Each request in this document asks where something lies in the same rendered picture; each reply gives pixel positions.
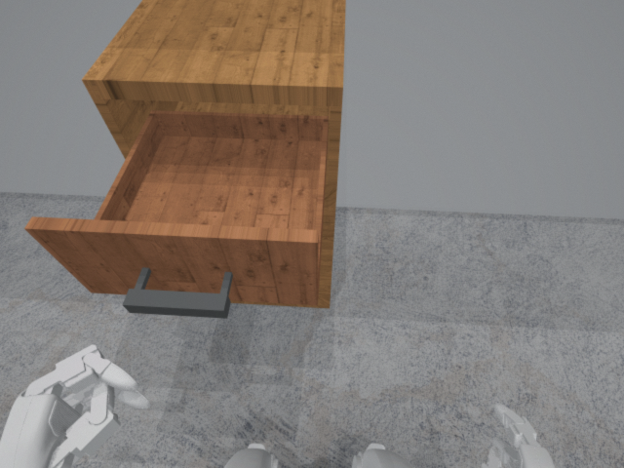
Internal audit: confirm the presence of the robot thigh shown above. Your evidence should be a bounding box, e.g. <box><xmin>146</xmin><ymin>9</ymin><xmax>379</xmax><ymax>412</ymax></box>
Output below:
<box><xmin>224</xmin><ymin>448</ymin><xmax>279</xmax><ymax>468</ymax></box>
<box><xmin>352</xmin><ymin>448</ymin><xmax>412</xmax><ymax>468</ymax></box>

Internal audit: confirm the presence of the robot left hand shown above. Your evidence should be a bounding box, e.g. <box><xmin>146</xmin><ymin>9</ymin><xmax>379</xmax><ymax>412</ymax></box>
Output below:
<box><xmin>0</xmin><ymin>344</ymin><xmax>151</xmax><ymax>468</ymax></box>

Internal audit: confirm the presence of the left robot thigh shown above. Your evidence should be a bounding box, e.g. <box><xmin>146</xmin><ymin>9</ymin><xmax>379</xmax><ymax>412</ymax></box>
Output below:
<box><xmin>224</xmin><ymin>448</ymin><xmax>279</xmax><ymax>468</ymax></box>

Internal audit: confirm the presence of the right robot thigh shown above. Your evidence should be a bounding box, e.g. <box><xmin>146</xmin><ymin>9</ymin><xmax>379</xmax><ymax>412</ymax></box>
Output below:
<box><xmin>352</xmin><ymin>448</ymin><xmax>412</xmax><ymax>468</ymax></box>

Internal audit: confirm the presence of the robot right hand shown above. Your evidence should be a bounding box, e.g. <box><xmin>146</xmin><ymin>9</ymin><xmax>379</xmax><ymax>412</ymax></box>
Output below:
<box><xmin>482</xmin><ymin>403</ymin><xmax>555</xmax><ymax>468</ymax></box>

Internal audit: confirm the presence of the handle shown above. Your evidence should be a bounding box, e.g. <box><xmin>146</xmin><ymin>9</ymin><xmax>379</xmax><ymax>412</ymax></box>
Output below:
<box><xmin>123</xmin><ymin>267</ymin><xmax>233</xmax><ymax>319</ymax></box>

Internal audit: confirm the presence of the drawer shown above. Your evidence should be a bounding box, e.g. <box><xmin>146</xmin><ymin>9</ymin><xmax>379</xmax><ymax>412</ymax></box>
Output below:
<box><xmin>24</xmin><ymin>110</ymin><xmax>329</xmax><ymax>305</ymax></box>

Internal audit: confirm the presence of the cabinet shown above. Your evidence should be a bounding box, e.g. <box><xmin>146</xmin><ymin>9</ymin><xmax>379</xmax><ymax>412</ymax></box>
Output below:
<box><xmin>82</xmin><ymin>0</ymin><xmax>346</xmax><ymax>308</ymax></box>

